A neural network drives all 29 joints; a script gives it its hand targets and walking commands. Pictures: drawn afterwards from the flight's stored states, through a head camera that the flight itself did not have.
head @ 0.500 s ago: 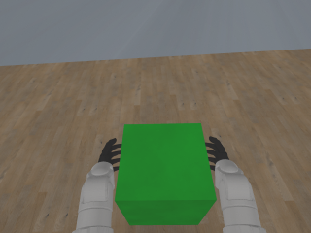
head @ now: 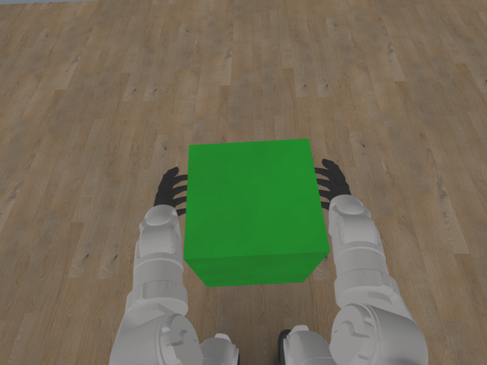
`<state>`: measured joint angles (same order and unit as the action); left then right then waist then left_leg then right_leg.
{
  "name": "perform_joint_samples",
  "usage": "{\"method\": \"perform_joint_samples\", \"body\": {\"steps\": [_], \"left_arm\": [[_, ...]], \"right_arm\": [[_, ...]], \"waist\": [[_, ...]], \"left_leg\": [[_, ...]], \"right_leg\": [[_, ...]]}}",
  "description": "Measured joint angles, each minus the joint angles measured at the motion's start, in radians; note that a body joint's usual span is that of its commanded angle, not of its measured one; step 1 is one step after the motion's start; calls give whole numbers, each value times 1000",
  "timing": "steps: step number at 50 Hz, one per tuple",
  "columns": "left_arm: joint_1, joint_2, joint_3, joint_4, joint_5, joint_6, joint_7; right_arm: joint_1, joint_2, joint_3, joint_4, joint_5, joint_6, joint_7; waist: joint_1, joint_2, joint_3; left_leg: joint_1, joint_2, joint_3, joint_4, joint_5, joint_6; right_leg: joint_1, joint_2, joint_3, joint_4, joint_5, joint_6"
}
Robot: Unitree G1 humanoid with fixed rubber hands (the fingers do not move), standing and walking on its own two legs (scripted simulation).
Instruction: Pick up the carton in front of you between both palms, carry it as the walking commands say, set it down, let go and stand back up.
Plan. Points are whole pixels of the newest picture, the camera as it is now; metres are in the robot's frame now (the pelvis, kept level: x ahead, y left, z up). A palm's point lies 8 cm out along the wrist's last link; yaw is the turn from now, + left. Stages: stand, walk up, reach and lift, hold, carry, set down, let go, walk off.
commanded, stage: set down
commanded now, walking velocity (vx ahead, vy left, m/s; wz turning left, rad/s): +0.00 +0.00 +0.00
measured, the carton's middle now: (252, 221) +0.37 +0.02 -0.09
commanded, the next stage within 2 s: none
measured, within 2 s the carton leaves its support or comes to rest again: neither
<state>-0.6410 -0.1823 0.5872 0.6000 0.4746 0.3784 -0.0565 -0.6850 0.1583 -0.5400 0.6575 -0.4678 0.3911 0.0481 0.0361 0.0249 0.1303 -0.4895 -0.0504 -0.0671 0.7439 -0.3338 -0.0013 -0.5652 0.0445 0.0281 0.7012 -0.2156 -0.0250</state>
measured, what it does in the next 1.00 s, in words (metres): lowers itself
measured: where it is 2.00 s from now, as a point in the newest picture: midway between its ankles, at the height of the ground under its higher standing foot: outside the picture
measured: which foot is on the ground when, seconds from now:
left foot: down 0.00-1.00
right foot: down 0.00-1.00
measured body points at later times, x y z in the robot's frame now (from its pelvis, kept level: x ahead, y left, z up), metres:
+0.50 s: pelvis -0.01 +0.00 -0.13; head +0.22 -0.02 +0.26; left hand +0.43 +0.17 -0.20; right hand +0.44 -0.14 -0.21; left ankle +0.03 +0.12 -0.71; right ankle +0.08 -0.10 -0.71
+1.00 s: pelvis -0.04 +0.00 -0.26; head +0.26 -0.02 +0.07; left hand +0.46 +0.16 -0.37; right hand +0.48 -0.14 -0.38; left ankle +0.03 +0.12 -0.71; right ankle +0.08 -0.10 -0.71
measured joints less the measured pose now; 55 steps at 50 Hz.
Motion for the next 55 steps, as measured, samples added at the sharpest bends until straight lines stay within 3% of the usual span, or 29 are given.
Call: {"method": "perform_joint_samples", "body": {"steps": [7,14,22,30,44,55], "left_arm": [[-18,36,-77,-15,-142,-181,46],[-35,54,-143,-82,-279,-212,79],[-87,51,-90,-54,-267,-147,75],[-153,71,-82,8,-256,-156,92],[-317,142,-115,58,-338,-166,140],[-473,189,-91,130,-334,-151,152]], "right_arm": [[-4,-38,83,-29,109,-189,-41],[-8,-83,170,-118,231,-207,-68],[-70,-83,131,-78,203,-140,-57],[-140,-109,113,-16,190,-145,-62],[-314,-203,168,51,272,-153,-94],[-481,-261,160,137,275,-136,-101]], "waist": [[-8,-3,-20],[-5,-4,-150],[-7,-3,-293],[-14,-9,-345],[-24,-8,-271],[-37,-1,-167]], "left_leg": [[-410,-17,3,187,-32,-5],[-755,-34,16,379,-91,-5],[-969,-48,21,540,-157,-7],[-1153,-64,25,679,-199,-14],[-1445,-89,35,958,-251,-36],[-1589,-107,42,1125,-268,-51]], "right_leg": [[-407,1,6,178,-25,6],[-760,11,30,373,-78,19],[-979,18,35,539,-143,25],[-1168,25,40,682,-183,28],[-1466,45,44,957,-221,37],[-1613,56,42,1120,-228,44]]}}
